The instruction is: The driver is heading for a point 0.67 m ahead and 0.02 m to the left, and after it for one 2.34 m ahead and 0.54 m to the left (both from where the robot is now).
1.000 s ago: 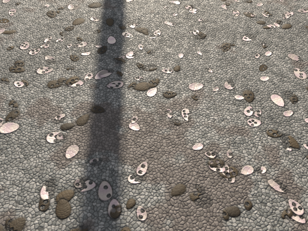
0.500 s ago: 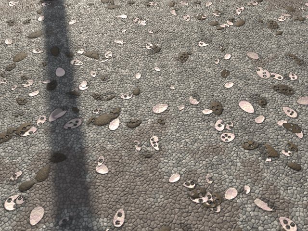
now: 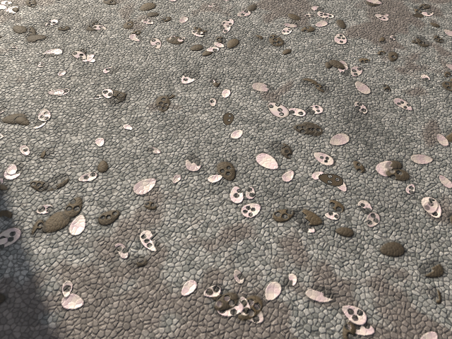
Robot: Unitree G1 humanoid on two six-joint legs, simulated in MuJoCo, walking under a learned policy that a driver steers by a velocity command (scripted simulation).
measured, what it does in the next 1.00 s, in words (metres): walks ahead: right foot, then left foot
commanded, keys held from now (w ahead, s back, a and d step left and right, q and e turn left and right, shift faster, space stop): no key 0.04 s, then w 0.54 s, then no key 0.42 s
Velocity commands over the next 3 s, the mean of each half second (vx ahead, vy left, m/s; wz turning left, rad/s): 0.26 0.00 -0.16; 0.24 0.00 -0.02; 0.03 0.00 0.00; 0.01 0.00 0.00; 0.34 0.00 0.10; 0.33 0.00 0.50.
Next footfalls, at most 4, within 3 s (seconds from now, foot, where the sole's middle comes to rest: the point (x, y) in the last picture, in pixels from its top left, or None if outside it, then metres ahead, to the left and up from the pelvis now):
0.34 right None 0.06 -0.14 -0.77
0.74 left None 0.40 0.10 -0.77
1.10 right None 0.37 -0.14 -0.77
2.68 left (200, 244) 0.77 0.07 -0.77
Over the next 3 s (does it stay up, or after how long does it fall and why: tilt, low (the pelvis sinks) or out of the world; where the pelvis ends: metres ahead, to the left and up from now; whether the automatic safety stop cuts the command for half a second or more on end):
stays up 0.74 -0.01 0.00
